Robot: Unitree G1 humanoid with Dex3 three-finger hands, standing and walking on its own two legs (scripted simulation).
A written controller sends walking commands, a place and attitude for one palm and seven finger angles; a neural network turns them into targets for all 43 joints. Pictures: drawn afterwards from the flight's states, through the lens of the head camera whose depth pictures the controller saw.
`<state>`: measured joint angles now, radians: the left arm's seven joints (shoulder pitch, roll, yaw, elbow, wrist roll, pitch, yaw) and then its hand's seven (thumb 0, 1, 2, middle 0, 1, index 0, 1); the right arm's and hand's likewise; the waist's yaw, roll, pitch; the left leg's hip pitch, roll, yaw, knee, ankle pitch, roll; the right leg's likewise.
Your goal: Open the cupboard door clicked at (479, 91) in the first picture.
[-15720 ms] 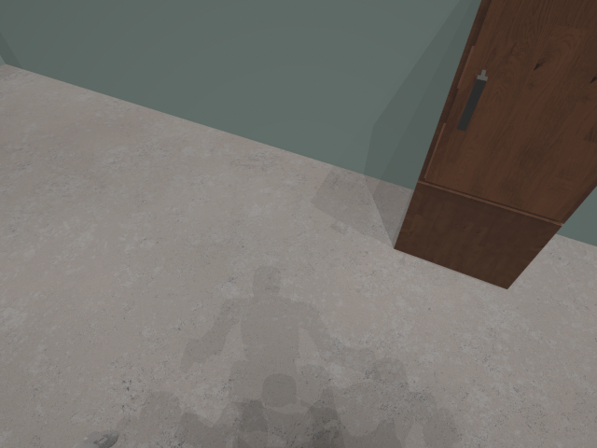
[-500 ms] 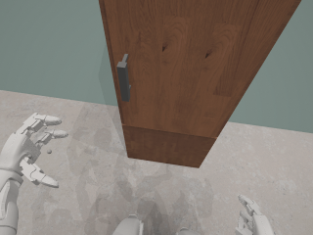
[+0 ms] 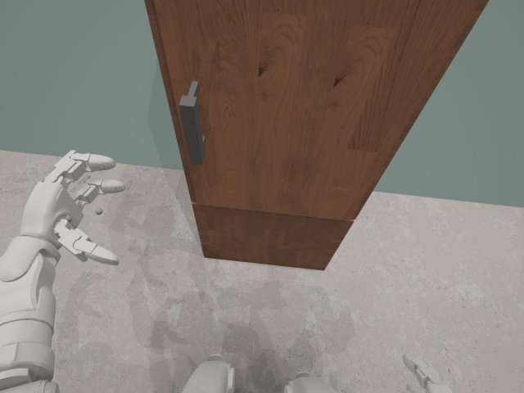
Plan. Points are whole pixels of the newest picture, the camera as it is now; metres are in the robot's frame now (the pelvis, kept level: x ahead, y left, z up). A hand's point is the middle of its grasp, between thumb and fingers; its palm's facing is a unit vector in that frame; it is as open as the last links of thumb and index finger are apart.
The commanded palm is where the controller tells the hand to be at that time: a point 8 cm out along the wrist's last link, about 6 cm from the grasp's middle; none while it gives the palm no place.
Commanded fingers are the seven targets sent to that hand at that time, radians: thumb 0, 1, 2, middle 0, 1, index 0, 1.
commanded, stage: move the hooked fingers beside the handle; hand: left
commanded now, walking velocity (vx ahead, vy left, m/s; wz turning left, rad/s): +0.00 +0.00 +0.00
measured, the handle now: (196, 124) +0.55 +0.14 +0.05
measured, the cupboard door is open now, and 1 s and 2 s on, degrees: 0 0 0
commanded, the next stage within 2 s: slide the fingers in behind the handle in 1.82 s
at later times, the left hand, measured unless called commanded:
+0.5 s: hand (122, 171) +0.43 +0.24 +0.06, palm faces -0.07 -1.00 -0.01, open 14.0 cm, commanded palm +0.42 +0.28 +0.06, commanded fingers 0.00 -0.50 0.30 -0.30 -1.20 -0.30 -1.20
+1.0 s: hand (144, 140) +0.50 +0.22 +0.06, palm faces -0.06 -1.00 -0.01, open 14.0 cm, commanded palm +0.49 +0.26 +0.05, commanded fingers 0.00 -0.50 0.30 -0.30 -1.20 -0.30 -1.20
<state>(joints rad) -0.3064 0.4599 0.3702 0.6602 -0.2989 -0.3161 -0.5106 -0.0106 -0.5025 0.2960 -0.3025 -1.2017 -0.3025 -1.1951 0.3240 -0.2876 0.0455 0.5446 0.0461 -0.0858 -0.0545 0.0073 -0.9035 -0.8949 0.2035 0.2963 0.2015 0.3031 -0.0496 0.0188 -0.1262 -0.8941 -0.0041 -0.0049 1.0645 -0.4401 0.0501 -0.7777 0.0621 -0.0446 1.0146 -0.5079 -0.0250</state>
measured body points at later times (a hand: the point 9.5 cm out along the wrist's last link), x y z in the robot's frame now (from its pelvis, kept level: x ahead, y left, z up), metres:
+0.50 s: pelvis +0.00 +0.00 -0.01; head +0.10 +0.02 +0.42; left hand +0.43 +0.29 +0.06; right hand +0.07 -0.28 -0.11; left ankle +0.04 +0.08 -0.67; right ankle -0.01 -0.11 -0.67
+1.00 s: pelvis +0.00 +0.00 -0.02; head +0.13 +0.03 +0.41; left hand +0.50 +0.27 +0.06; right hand +0.01 -0.27 -0.12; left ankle +0.04 +0.08 -0.67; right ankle -0.01 -0.11 -0.67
